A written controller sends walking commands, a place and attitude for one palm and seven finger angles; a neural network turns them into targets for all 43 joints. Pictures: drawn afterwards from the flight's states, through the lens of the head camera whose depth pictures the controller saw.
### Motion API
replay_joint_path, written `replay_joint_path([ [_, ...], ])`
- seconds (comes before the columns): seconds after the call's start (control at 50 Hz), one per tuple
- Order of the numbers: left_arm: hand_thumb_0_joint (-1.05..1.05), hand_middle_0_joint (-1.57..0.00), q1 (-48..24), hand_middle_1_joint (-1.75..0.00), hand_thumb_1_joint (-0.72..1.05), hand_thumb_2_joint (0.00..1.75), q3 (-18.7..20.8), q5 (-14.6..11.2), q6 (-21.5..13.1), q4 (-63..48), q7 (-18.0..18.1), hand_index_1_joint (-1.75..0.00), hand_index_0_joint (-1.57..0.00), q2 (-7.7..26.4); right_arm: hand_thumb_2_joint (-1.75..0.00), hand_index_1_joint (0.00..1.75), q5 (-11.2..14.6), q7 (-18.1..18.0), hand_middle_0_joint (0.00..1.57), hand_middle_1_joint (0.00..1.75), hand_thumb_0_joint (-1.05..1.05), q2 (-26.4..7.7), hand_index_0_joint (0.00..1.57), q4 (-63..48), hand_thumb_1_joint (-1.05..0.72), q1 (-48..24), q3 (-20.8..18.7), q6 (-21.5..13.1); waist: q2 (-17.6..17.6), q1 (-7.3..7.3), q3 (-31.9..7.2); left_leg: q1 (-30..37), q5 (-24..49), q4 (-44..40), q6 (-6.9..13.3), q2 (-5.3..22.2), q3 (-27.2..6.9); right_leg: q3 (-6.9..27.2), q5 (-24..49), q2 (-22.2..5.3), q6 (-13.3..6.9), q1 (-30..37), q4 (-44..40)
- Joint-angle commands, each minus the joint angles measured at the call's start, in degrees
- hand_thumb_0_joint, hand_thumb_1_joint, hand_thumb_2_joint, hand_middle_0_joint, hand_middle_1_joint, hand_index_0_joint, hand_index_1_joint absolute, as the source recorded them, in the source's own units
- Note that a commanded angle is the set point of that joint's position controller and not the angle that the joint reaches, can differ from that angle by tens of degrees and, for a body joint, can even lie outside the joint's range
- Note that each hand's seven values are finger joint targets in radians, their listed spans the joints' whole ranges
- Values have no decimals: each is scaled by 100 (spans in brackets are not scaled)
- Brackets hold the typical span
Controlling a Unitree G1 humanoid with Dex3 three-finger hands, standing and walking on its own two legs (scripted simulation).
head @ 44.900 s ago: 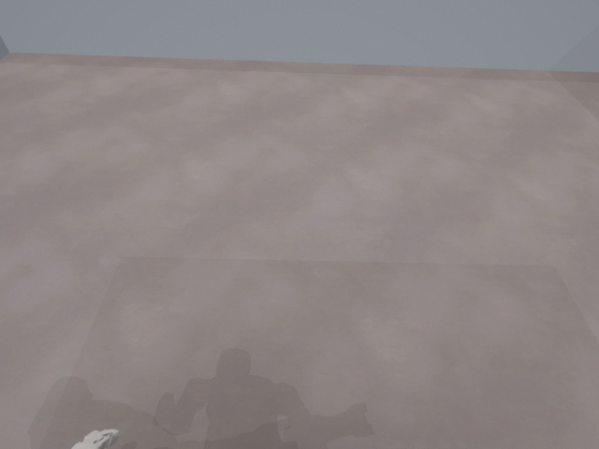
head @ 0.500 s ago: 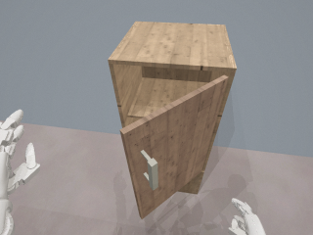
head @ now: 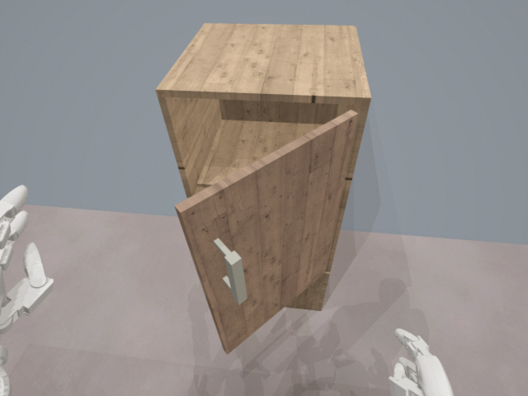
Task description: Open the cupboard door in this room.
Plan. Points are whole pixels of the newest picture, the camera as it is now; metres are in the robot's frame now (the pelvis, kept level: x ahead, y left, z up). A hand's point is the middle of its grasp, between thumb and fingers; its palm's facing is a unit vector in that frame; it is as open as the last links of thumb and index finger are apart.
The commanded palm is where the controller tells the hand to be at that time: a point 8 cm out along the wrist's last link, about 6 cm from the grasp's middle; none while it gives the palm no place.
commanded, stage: step back with the hand held close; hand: left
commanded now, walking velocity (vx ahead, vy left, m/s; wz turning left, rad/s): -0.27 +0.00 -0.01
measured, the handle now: (230, 272) +0.33 +0.10 -0.02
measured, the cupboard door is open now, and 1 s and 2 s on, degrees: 47 47 47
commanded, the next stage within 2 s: stop stepping back and stand still in 0.90 s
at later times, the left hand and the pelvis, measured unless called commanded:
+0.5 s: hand out of the picture +0.13 +0.29 +0.15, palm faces +0.39 -0.78 -0.49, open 7.4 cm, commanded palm +0.08 +0.33 +0.17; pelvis -0.06 +0.04 -0.01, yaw -1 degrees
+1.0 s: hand out of the picture +0.05 +0.24 +0.15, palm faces +0.20 -0.81 -0.56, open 7.4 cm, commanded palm -0.04 +0.31 +0.17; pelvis -0.19 +0.02 -0.02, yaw -2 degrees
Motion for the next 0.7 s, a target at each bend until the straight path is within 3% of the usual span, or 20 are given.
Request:
replay_joint_path([
  [0.0, 0, -20, 116, -30, 90, 90, 663, -20, -371, -1337, 108, -30, -20, 1149, -90, 30, 54, -107, 20, 30, 0, -662, 20, -961, -90, -556, -346, -156, -149, -92, -760, 263, 1272, -80, 114, 230, -208, 798, 1277, -1020, 290, -277, -246],
  [0.06, 0, -20, 223, -30, 90, 90, 859, -42, -400, -1624, 166, -30, -20, 1332, -90, 30, 80, -139, 20, 30, 0, -639, 20, -1062, -90, -556, -394, -84, -356, -93, -1054, 191, 1630, -11, 116, 276, -190, 789, 1829, -1001, 325, -110, 23],
  [0.12, 0, -20, 311, -30, 90, 90, 959, -58, -406, -1733, 220, -30, -20, 1420, -90, 30, 99, -182, 20, 30, 0, -626, 20, -1111, -90, -557, -417, -34, -315, -103, -1082, 20, 1751, 26, 96, 296, -249, 808, 1991, -1014, 265, -70, 190],
  [0.22, 0, -20, 439, -30, 90, 90, 948, -34, -418, -1748, 272, -30, -20, 1380, -90, 30, 101, -219, 20, 30, 0, -671, 20, -1167, -90, -564, -438, -35, -82, -87, -889, -306, 1586, -165, 119, 415, -446, 772, 1413, -863, 262, -209, 344],
  [0.28, 0, -20, 491, -30, 90, 90, 929, -12, -416, -1666, 288, -30, -20, 1338, -90, 30, 99, -218, 20, 30, 0, -714, 20, -1179, -90, -582, -446, -36, -57, -81, -696, -695, 931, -353, 184, 457, -567, 800, 815, -788, 262, -240, 323],
  [0.34, 0, -20, 427, -30, 90, 90, 890, 42, -466, -1645, 313, -30, -20, 1296, -90, 30, 104, -199, 20, 30, 0, -733, 20, -1199, -90, -517, -434, -45, -214, -131, -428, -1173, -289, -453, 231, 472, -652, 924, -35, -817, 237, -377, 187],
  [0.46, 0, -20, 184, -30, 90, 90, 871, 165, -637, -1872, 406, -30, -20, 1322, -90, 30, 69, -212, 20, 30, 0, -795, 20, -1195, -90, -366, -412, -155, -212, -188, -199, -1292, -1566, -136, 282, 505, -857, 1039, -1558, -898, 182, -1160, 23],
  [0.5, 0, -20, 79, -30, 90, 90, 874, 213, -682, -2023, 430, -30, -20, 1307, -90, 30, 31, -241, 20, 30, 0, -814, 20, -1225, -90, -391, -381, -214, 179, -182, -158, -1720, -2043, -621, 365, 716, -1183, 882, -1466, -662, 277, -868, 487],
  [0.54, 0, -20, -19, -30, 90, 90, 981, 299, -707, -2169, 431, -30, -20, 1313, -90, 30, -5, -253, 20, 30, 0, -833, 20, -1277, -90, -456, -380, -277, 802, -107, -351, -2778, -2867, -1848, 557, 1246, -1868, 580, -533, -142, 440, 383, 1985],
  [0.56, 0, -20, -133, -30, 90, 90, 1041, 349, -726, -2278, 418, -30, -20, 1372, -90, 30, -41, -255, 20, 30, 0, -776, 20, -1292, -90, -434, -393, -298, 909, -61, -457, -2909, -2816, -2024, 616, 1398, -2090, 566, -288, -45, 457, 595, 2551],
  [0.6, 0, -20, -156, -30, 90, 90, 1106, 360, -715, -2253, 403, -30, -20, 1460, -90, 30, -81, -232, 20, 30, 0, -654, 20, -1240, -90, -388, -415, -353, 550, -73, -589, -2422, -2484, -2041, 683, 1555, -2173, 741, -675, -56, 448, 211, 3131],
  [0.62, 0, -20, -169, -30, 90, 90, 1107, 391, -713, -2215, 398, -30, -20, 1425, -90, 30, -99, -207, 20, 30, 0, -653, 20, -1226, -90, -417, -435, -372, 424, -79, -526, -2572, -2428, -1956, 795, 1583, -2105, 777, -895, -34, 438, 253, 3287],
  [0.64, 0, -20, -94, -30, 90, 90, 1088, 385, -707, -2086, 381, -30, -20, 1351, -90, 30, -112, -181, 20, 30, 0, -639, 20, -1191, -90, -423, -441, -383, 441, -93, -384, -2661, -2327, -1917, 838, 1555, -1986, 743, -1076, -18, 412, 246, 3269],
  [0.68, 0, -20, 121, -30, 90, 90, 1041, 327, -702, -1875, 355, -30, -20, 1254, -90, 30, -137, -143, 20, 30, 0, -619, 20, -1102, -90, -405, -437, -428, 455, -102, -281, -2158, -1739, -1802, 778, 1433, -1753, 667, -1311, -23, 363, -27, 2705],
])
